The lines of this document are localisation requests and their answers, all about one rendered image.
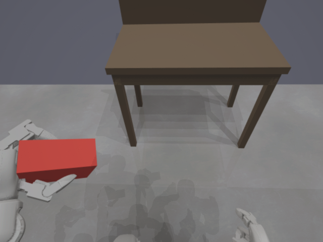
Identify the sponge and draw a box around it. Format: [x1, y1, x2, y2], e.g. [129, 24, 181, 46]
[16, 139, 97, 184]

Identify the robot right hand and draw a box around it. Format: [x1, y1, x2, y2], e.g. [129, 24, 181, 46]
[232, 208, 270, 242]

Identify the robot left hand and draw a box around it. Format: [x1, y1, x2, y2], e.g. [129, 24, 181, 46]
[0, 119, 77, 202]

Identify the left robot forearm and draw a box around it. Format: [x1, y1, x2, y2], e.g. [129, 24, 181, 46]
[0, 199, 26, 242]

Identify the table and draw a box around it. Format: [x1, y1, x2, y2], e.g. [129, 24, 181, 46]
[105, 0, 291, 148]

